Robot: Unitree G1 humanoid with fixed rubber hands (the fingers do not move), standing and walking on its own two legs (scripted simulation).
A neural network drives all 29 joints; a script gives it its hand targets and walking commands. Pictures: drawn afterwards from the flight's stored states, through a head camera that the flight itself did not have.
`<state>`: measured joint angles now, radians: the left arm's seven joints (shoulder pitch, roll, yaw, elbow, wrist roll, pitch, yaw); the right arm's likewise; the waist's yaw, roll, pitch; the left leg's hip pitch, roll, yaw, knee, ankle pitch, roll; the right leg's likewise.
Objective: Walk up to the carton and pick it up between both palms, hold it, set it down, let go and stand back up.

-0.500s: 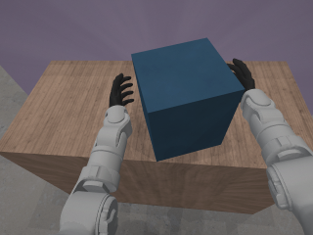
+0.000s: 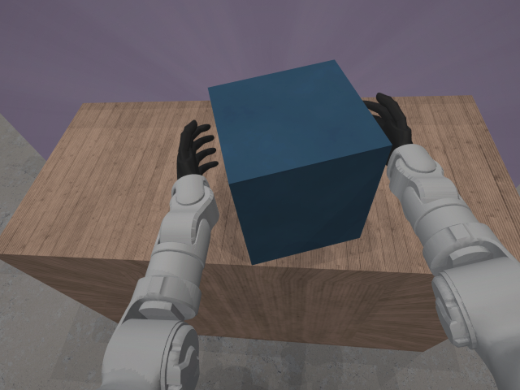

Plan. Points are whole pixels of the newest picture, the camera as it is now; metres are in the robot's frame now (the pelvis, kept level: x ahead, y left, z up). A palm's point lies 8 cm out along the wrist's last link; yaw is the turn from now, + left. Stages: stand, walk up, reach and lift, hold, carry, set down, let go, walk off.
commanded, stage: reach and lift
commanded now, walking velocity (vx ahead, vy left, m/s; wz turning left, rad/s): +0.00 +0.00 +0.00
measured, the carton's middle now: (290, 169) +0.48 +0.01 +0.03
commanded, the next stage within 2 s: none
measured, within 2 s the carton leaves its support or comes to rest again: leaves its support in 1.32 s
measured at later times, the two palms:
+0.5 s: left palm (190, 174) +0.41 +0.16 +0.10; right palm (389, 145) +0.47 -0.14 +0.10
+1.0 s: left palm (181, 175) +0.41 +0.17 +0.10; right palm (378, 146) +0.47 -0.12 +0.10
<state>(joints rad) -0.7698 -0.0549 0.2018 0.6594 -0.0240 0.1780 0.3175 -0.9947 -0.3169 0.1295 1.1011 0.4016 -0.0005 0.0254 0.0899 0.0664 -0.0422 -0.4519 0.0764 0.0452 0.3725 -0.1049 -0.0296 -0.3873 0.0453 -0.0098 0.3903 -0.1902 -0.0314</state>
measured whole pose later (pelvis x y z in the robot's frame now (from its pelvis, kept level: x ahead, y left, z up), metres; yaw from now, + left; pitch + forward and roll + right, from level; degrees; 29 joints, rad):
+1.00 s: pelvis +0.00 +0.00 +0.00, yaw +0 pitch +12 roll +0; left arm -0.76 -0.09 0.32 0.66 0.07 0.15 0.31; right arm -0.99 -0.21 0.01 1.12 0.19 -0.02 -0.01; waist 0.09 0.05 -0.09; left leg -0.46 0.08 0.05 0.36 -0.10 -0.04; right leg -0.40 0.05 -0.01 0.38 -0.19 -0.03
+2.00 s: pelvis -0.02 +0.01 +0.00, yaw +0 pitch +10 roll -1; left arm -0.72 -0.05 0.33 0.64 0.09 0.31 0.26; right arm -0.94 -0.16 -0.03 1.00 0.15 0.20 -0.06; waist 0.09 -0.01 -0.21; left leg -0.46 0.08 0.04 0.36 -0.07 -0.04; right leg -0.39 0.05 -0.01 0.36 -0.15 -0.03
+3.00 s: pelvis -0.03 +0.02 +0.00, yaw +1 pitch +3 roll -1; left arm -0.80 0.07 0.32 0.54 0.09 0.59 0.14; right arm -0.92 -0.05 -0.14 0.83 0.15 0.40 -0.18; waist 0.03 -0.03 -0.21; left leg -0.33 0.06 0.03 0.36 -0.08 -0.04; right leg -0.23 0.03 -0.01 0.32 -0.14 -0.01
